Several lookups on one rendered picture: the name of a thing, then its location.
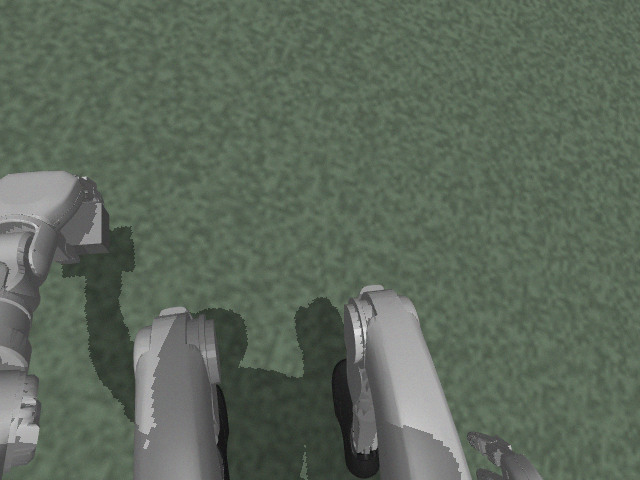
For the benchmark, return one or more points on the left robot arm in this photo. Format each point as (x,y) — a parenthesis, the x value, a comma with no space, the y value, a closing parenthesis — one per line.
(27,248)

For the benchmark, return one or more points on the right robot foot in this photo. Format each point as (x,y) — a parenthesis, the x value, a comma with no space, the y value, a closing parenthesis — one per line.
(360,465)

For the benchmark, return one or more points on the right robot hand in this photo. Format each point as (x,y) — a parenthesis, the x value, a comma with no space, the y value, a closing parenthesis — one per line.
(514,466)

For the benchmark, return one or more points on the small box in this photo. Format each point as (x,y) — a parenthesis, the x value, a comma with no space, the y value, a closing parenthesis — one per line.
(88,229)

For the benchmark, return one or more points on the left robot hand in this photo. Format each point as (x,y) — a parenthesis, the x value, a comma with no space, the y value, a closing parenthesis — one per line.
(53,197)

